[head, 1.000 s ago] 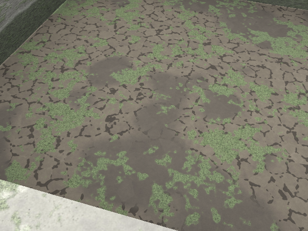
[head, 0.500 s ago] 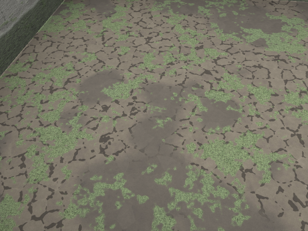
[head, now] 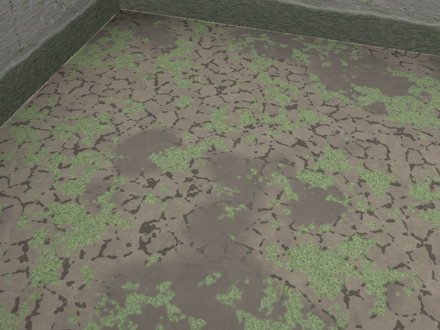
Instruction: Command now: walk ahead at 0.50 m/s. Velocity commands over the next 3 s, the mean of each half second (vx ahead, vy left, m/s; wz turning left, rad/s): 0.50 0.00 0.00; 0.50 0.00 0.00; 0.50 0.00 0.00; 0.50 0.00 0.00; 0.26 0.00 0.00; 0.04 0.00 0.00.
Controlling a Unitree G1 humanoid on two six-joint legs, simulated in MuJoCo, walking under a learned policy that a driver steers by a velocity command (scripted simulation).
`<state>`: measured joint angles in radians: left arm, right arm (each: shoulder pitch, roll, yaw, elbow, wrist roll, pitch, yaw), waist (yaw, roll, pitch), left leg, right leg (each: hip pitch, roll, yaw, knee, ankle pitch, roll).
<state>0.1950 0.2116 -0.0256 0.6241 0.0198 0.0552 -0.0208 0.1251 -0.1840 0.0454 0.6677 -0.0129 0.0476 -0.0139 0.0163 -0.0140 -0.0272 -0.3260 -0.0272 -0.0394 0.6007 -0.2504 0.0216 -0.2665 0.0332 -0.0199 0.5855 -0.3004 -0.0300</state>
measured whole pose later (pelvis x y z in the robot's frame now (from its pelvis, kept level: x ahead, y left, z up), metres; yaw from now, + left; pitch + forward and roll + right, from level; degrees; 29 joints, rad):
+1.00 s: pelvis +0.03 +0.01 -0.01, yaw -2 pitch -2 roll +0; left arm 0.13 0.17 -0.04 0.60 0.02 0.07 0.00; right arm 0.08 -0.16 0.05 0.58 -0.03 0.06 0.01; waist -0.02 0.00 0.00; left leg -0.29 -0.04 0.00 0.67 -0.35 0.04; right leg -0.24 0.02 0.02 0.66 -0.38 -0.01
